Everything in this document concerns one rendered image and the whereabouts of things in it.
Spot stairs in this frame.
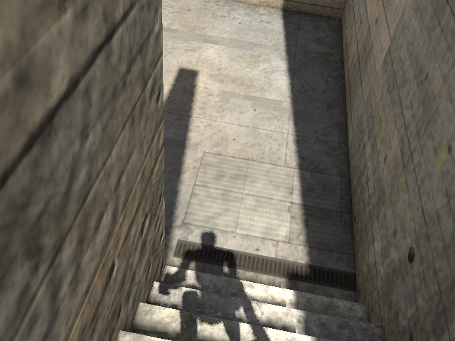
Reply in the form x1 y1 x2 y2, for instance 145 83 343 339
117 266 386 341

